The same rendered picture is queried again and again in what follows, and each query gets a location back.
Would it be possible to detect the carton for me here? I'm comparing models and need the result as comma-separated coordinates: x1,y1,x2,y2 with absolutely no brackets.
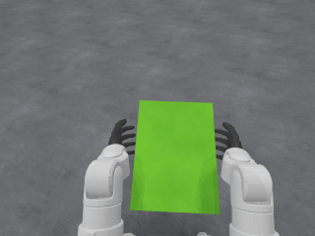
130,100,220,214

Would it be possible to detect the robot left hand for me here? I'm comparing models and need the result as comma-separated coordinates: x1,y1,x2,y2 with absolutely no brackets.
108,119,136,155

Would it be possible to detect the robot right hand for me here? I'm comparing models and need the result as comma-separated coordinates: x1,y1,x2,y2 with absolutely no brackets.
215,122,242,160

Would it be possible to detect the robot right forearm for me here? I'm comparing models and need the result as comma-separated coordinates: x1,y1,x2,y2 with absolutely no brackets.
220,147,280,236

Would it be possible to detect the robot left forearm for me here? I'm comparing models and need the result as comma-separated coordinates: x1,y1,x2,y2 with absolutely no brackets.
78,144,130,236

